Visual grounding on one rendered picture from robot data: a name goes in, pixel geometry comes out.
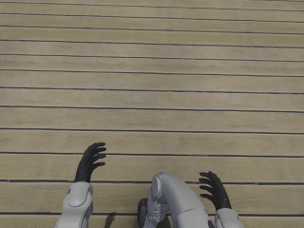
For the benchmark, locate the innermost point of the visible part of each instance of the robot left hand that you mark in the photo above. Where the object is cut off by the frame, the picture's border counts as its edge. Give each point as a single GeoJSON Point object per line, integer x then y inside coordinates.
{"type": "Point", "coordinates": [87, 165]}

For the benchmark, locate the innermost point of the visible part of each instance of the right robot shin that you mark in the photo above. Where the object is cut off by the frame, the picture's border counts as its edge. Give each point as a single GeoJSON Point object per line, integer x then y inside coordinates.
{"type": "Point", "coordinates": [156, 209]}

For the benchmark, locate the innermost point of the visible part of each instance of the robot right hand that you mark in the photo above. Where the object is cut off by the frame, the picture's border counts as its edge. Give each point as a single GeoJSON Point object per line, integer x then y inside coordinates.
{"type": "Point", "coordinates": [220, 198]}

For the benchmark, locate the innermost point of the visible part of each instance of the robot right thigh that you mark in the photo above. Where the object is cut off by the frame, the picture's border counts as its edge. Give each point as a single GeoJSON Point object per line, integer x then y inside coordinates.
{"type": "Point", "coordinates": [186, 209]}

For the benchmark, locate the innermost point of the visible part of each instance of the robot left forearm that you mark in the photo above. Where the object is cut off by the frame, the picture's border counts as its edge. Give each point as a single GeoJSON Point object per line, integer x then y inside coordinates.
{"type": "Point", "coordinates": [77, 206]}

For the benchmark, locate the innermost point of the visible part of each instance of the robot right forearm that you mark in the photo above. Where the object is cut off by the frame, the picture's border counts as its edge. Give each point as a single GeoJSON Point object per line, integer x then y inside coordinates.
{"type": "Point", "coordinates": [227, 218]}

